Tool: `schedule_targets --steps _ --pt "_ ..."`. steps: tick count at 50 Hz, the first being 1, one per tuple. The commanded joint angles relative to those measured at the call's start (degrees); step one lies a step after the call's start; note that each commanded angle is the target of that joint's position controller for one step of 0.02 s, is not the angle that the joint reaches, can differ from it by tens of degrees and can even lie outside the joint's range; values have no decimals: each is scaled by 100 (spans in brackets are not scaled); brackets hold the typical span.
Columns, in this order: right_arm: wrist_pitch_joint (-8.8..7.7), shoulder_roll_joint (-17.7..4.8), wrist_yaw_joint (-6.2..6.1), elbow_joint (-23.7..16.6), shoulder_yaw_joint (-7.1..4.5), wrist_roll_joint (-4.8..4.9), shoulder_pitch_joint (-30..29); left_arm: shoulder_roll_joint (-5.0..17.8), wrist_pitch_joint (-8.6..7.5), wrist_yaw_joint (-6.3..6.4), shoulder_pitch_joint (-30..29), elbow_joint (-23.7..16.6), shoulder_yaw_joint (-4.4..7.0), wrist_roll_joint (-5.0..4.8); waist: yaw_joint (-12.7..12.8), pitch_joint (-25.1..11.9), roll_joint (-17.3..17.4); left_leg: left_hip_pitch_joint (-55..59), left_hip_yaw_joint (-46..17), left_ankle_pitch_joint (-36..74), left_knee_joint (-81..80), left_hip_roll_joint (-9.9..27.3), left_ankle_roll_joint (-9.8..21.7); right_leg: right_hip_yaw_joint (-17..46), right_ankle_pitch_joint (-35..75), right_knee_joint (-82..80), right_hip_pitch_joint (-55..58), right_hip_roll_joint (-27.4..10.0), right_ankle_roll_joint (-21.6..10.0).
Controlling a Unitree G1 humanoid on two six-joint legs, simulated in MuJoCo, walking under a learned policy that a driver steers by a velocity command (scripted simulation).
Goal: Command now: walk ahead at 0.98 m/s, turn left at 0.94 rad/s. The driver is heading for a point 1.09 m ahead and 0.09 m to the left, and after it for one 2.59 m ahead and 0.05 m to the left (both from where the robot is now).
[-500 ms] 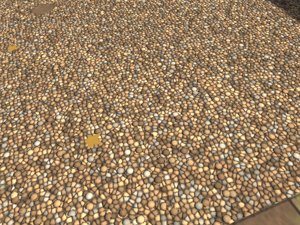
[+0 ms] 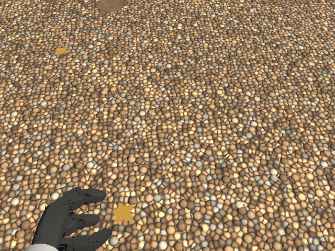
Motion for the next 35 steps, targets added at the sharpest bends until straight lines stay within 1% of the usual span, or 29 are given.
schedule_targets --steps 1,2,3,4,5,6,7,8,9,10,12,14,16,19,20,21,22,23,24,25,26,27,28,29,30,31,32,33,35 --pt "-86 -1200 -59 -303 -307 -6 -194 809 -96 115 348 -211 292 -52 543 -450 333 -1166 -789 5607 731 918 25 -448 -99 -541 2662 775 -148" --pt "-104 -1416 -42 -361 -350 -58 -437 1131 -123 194 1198 -11 443 -101 1067 -978 402 -1210 -826 5842 1778 929 -97 -322 -589 -468 3600 767 -204" --pt "-151 -1433 -13 -464 -355 -103 -897 1416 -137 298 2522 332 603 -104 1854 -1515 350 -1836 -703 5355 3162 734 -174 -233 -1022 -386 4959 487 -275" --pt "-214 -583 -22 -640 -144 -136 -1026 1765 -164 421 3702 578 757 74 2120 -2136 -549 -2856 -281 2052 5158 367 -149 1033 -3059 -433 6222 -783 -400" --pt "-179 114 -17 -1037 99 212 -264 2126 -148 357 3094 482 815 278 1203 -2763 -2477 -4363 373 -721 6550 -31 -332 4457 -4266 -1822 6856 -2362 -942" --pt "-59 -441 -76 -880 93 30 -538 1607 -91 302 2310 358 829 182 1171 -2032 -1566 -4957 565 30 6780 543 -239 4548 -5480 -2168 6046 -2020 -1073" --pt "20 -674 -20 -861 27 -93 -960 1074 -69 280 1926 330 705 111 1164 -1286 -858 -4965 736 531 6495 825 -273 3395 -4829 -2087 5247 -1719 -1004" --pt "82 -673 59 -867 13 -145 -1165 833 -65 250 1931 485 653 119 1117 -827 -323 -4838 826 681 6293 1012 -317 2542 -3701 -2081 4610 -1498 -945" --pt "143 -554 158 -973 28 -220 -1412 753 -88 257 2133 700 620 108 1078 -560 -288 -4783 816 680 6146 1182 -333 1842 -2988 -2141 4213 -1284 -851" --pt "225 -372 244 -1066 78 -239 -1422 652 -137 245 2285 901 589 78 964 -344 -485 -4776 839 687 6086 1304 -375 1363 -2591 -2227 3908 -1215 -793" --pt "358 -96 325 -1304 184 -241 -1706 486 -257 152 2502 1192 556 -53 844 -76 -488 -5087 890 771 6088 1510 -387 665 -1891 -2440 3710 -1185 -685" --pt "412 -87 376 -1569 244 -243 -2055 542 -352 99 2428 1276 566 -76 725 122 -455 -5260 985 1191 5915 1595 -422 -52 -1052 -2655 3473 -1175 -645" --pt "427 -139 405 -1761 276 -197 -2398 611 -422 93 2219 1307 574 -40 586 362 -485 -5144 1162 1778 5308 1567 -436 -890 -452 -2886 3179 -939 -526" --pt "405 -153 521 -1933 336 -217 -3097 790 -448 123 2589 1519 608 -37 768 762 -190 -4776 1913 2263 3807 1359 -255 -1754 623 -3120 3366 -634 -399" --pt "384 -97 555 -1959 368 -221 -3256 903 -437 143 2707 1568 630 -27 802 799 -186 -4526 2142 2268 3370 1250 -134 -1960 1326 -3089 3542 -627 -361" --pt "361 -95 558 -1924 370 -215 -3302 990 -412 170 2846 1604 639 -31 815 738 -204 -4222 2423 2214 3082 1006 -25 -2118 2780 -2838 3809 -598 -289" --pt "342 -142 533 -1861 352 -211 -3204 1145 -362 213 2997 1605 666 -37 741 515 -359 -3907 2618 2058 2943 759 67 -2164 4302 -2419 4171 -652 -246" --pt "327 -233 483 -1762 319 -206 -2921 1318 -281 271 3039 1597 707 -40 537 257 -564 -3558 2680 1782 2847 551 145 -2166 5453 -1852 4464 -751 -214" --pt "299 -368 431 -1575 262 -231 -2307 1484 -184 319 2991 1580 742 -25 160 -132 -688 -2771 2543 1506 2736 376 259 -2092 6047 -959 4455 -906 -251" --pt "272 -539 353 -1215 159 -271 -1209 1585 -109 341 2814 1524 747 -14 -345 -598 -805 -1476 2210 1277 2578 259 415 -1926 6156 227 4046 -1058 -400" --pt "252 -765 224 -735 -1 -295 16 1520 -77 309 2587 1445 714 -7 -842 -996 -689 153 1702 1367 1927 338 581 -1888 5117 1832 3152 -938 -520" --pt "316 -1220 68 -622 -215 -173 -116 1046 -84 226 2574 1357 659 -3 -423 -1144 663 1323 457 771 1782 1207 477 -1827 -1204 4221 1557 136 -416" --pt "332 -1759 36 -986 -268 -339 -550 722 -144 187 3339 816 497 -315 306 -2425 1389 2754 -2803 874 1031 3112 1570 -794 -3067 6121 -258 480 -329" --pt "356 -1405 -60 -1011 -270 -311 -246 1111 -221 228 2314 768 562 -285 -197 -2244 -13 2182 -2612 413 338 2841 1273 -195 -2263 6065 -574 358 -428" --pt "261 -1194 -124 -752 -224 -300 -432 925 -225 218 2315 814 521 -362 147 -1106 -160 1012 -1842 477 69 2825 1082 -221 -2025 5583 -623 135 -472" --pt "115 -845 -116 -637 -130 -308 -608 782 -184 183 2231 894 477 -262 436 -482 -613 -120 -1321 607 -108 2602 854 -79 -1934 4938 -272 -103 -498" --pt "-22 -665 -134 -642 -59 -342 -853 651 -67 130 2390 1063 451 -178 692 -212 -702 -928 -819 770 -253 2459 694 64 -1867 4648 195 -207 -513" --pt "-129 -445 -130 -574 22 -284 -925 546 84 57 2638 1226 439 -110 904 -24 -537 -1612 -379 808 -504 2292 520 131 -1772 4321 660 -306 -474" --pt "-303 -262 -71 -402 82 -178 -893 456 242 -58 2475 1270 469 -112 1019 294 -244 -1971 366 1054 -840 2041 232 165 -1534 3704 577 -410 -432"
